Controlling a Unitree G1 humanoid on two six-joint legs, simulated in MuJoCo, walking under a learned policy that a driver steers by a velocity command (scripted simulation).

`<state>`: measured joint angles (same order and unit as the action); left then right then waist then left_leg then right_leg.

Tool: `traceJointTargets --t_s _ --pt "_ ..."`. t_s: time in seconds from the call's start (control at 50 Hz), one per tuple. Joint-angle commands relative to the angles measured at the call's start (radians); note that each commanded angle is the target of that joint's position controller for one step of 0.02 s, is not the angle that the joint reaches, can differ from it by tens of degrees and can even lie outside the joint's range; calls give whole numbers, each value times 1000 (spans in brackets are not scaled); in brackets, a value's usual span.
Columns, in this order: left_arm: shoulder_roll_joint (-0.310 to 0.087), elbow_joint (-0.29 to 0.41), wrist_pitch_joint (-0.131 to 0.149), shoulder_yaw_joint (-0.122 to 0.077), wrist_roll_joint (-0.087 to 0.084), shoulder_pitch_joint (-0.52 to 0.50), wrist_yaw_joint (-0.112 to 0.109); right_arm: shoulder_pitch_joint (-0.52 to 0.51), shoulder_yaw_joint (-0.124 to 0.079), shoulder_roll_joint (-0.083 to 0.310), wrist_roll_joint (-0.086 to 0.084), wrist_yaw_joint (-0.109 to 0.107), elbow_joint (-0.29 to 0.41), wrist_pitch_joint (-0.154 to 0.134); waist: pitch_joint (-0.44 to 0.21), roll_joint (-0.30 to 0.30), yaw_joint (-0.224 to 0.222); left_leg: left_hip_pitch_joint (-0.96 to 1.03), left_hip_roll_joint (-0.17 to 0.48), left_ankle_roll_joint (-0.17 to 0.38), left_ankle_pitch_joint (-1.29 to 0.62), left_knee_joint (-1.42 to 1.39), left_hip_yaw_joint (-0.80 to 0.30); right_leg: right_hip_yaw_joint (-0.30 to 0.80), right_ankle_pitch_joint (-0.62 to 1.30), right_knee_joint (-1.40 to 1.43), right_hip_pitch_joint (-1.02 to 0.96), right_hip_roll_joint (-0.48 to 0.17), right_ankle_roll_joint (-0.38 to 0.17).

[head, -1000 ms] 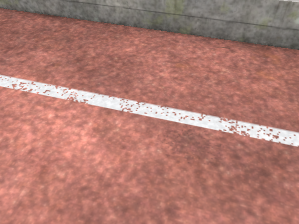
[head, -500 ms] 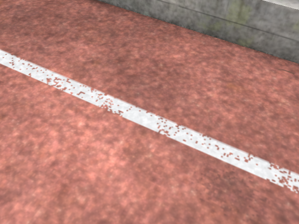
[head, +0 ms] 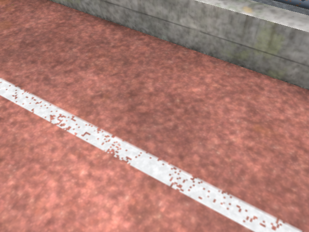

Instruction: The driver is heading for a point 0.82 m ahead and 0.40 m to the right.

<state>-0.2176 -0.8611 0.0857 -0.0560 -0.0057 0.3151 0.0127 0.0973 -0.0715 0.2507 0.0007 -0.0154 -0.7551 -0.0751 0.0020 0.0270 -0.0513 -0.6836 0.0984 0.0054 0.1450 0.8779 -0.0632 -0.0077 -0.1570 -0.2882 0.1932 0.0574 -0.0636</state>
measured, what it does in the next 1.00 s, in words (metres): steps on the spot, turning right: left foot, then right foot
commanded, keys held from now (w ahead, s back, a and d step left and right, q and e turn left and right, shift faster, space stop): e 1.00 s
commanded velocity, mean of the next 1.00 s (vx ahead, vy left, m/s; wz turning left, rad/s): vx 0.09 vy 0.00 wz -0.49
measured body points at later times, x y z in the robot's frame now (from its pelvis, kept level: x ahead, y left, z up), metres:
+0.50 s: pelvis +0.10 +0.03 -0.01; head +0.14 +0.03 +0.43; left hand +0.31 +0.27 -0.12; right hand +0.19 -0.27 -0.12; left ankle +0.21 +0.14 -0.75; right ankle +0.09 -0.10 -0.71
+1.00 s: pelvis +0.09 +0.01 -0.01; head +0.12 -0.01 +0.44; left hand +0.37 +0.17 -0.09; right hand +0.10 -0.31 -0.12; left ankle +0.17 +0.14 -0.73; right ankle +0.08 -0.09 -0.75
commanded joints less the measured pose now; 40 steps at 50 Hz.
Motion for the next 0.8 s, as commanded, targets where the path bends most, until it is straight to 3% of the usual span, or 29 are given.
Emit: traceJointTargets --t_s 0.02,0.1,0.14,0.16,0.18,0.2,0.22,0.24,0.28,0.32,0.34,0.42,0.48,0.52,0.56,0.58,0.6,0.62,0.64,0.66,0.68,0.7,0.74,0.8 --pt "-162 62 3 -39 -13 -34 -16 -43 5 7 2 2 56 -12 -49 -117 28 138 -68 -26 -161 -197 46 94 576 33 23 -182 -130" --pt "-179 56 -23 -50 -26 6 -27 -130 -3 46 -5 8 83 -11 -56 -146 9 185 -112 -21 -180 -334 16 173 465 -64 -32 -206 -118" --pt "-182 76 -30 -55 -28 -25 -37 -85 -17 85 4 11 74 -20 -84 -152 43 269 -113 4 -187 -426 0 231 382 -141 -51 -207 -90" --pt "-169 90 -33 -54 -28 -46 -40 -30 -25 100 12 9 56 -27 -107 -138 74 372 -105 24 -262 -490 11 229 350 -212 -27 -172 -62" --pt "-126 115 -29 -43 -17 -51 -40 45 -36 148 29 -1 45 -32 -183 -78 92 568 1 68 -510 -465 -52 202 226 -361 75 -106 -17" --pt "-53 130 -21 -23 5 20 -35 121 -43 199 49 -15 48 -23 -290 144 85 873 252 184 -1006 -356 -234 120 -316 -644 348 2 46" --pt "-92 133 -22 -17 -11 137 -32 156 -37 174 34 -9 52 -6 -452 287 79 972 410 318 -981 -361 -412 124 -613 -865 458 5 76" --pt "-173 121 -39 -39 -23 118 -32 121 -30 135 18 -6 68 9 -423 175 81 891 362 310 -734 -409 -393 138 -546 -973 494 -46 97" --pt "-175 138 -88 -51 -20 15 -46 21 -11 82 8 -13 73 30 -249 83 63 684 251 252 -377 -488 -248 90 -418 -990 535 -100 130" --pt "-147 148 -128 -53 -16 21 -58 -56 -14 100 25 -16 71 46 -154 124 21 444 188 229 -191 -577 -136 52 -320 -955 413 -109 141" --pt "-130 155 -135 -52 -17 26 -60 -77 -16 104 29 -18 70 48 -132 137 11 388 169 226 -148 -604 -90 32 -291 -925 375 -103 139" --pt "-104 194 -134 -40 -8 -32 -52 -96 -23 123 18 -32 58 49 -138 123 18 370 181 230 -139 -618 4 6 -205 -713 284 -122 120" --pt "-126 218 -136 -40 -8 -67 -33 -78 -32 155 7 -38 46 60 -148 136 29 400 216 223 -104 -615 20 -16 -181 -584 211 -122 96" --pt "-141 227 -141 -45 -5 -68 -21 -63 -37 171 -6 -36 34 68 -142 138 26 422 231 199 -61 -590 31 -35 -175 -481 161 -113 67" --pt "-145 204 -146 -54 1 -8 -12 -56 -38 167 -23 -33 20 78 -135 109 -3 388 204 134 35 -513 79 -76 -94 -302 38 -71 17" --pt "-168 193 -147 -65 10 22 -14 -16 -36 137 -29 -29 -2 85 -93 34 -2 317 155 63 137 -400 134 -20 -46 -190 -16 -76 -23" --pt "-278 211 -146 -89 14 30 -31 20 -24 77 0 -19 7 89 -47 -268 39 82 17 -49 338 -79 254 327 165 -67 -109 -315 -120" --pt "-355 249 -130 -97 38 5 -28 -84 -34 108 10 -29 64 82 -22 -354 -1 -66 -97 -69 504 107 126 554 188 17 -5 -460 -273" --pt "-315 258 -104 -87 57 -24 -23 -150 -44 139 5 -34 76 81 -29 -242 -13 -64 -83 -45 441 226 29 501 104 32 23 -411 -256" --pt "-288 264 -85 -79 44 -84 -25 -120 -49 137 -2 -38 65 85 -30 -213 29 -68 -70 -27 336 243 3 427 62 18 24 -355 -192" --pt "-248 274 -81 -69 20 -137 -28 -79 -54 140 4 -46 33 89 -47 -170 53 -54 -61 -25 271 250 -6 375 38 -1 17 -312 -141" --pt "-226 281 -81 -60 5 -166 -32 -56 -57 145 14 -50 23 91 -60 -172 65 -35 -64 -31 222 266 -5 344 78 -15 23 -293 -123" --pt "-200 284 -83 -48 5 -150 -42 -42 -54 129 7 -45 23 85 -96 -159 71 11 -85 -42 171 291 -2 314 157 -34 16 -259 -124" --pt "-208 285 -90 -52 -1 -108 -54 -64 -40 102 -2 -39 37 77 -105 -161 50 7 -98 -61 145 152 -11 328 182 -57 -54 -244 -133"
Velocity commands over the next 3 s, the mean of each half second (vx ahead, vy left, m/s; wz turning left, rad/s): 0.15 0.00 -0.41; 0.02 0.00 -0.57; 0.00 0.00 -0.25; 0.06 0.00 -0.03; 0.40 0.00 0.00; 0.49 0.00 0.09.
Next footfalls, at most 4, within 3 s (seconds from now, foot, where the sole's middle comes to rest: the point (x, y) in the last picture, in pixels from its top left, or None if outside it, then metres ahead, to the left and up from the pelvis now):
0.18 left None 0.25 0.13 -0.79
0.58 right None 0.11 -0.10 -0.79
1.06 left None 0.19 0.10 -0.79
1.40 right None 0.01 -0.09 -0.79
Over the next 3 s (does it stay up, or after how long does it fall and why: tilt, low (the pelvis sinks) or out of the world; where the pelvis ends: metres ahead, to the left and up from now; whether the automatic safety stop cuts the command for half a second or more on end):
stays up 0.47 -0.30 -0.02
